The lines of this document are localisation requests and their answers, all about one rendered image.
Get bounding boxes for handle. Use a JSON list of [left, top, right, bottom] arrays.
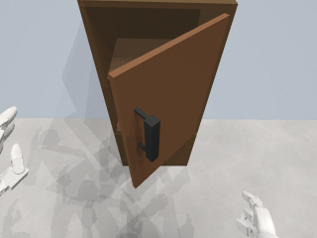
[[134, 107, 160, 162]]

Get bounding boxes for robot right hand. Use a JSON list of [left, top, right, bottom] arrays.
[[237, 191, 276, 238]]

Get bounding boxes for robot left hand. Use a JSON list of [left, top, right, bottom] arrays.
[[0, 106, 29, 196]]

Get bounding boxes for cupboard door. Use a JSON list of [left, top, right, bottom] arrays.
[[108, 13, 230, 188]]

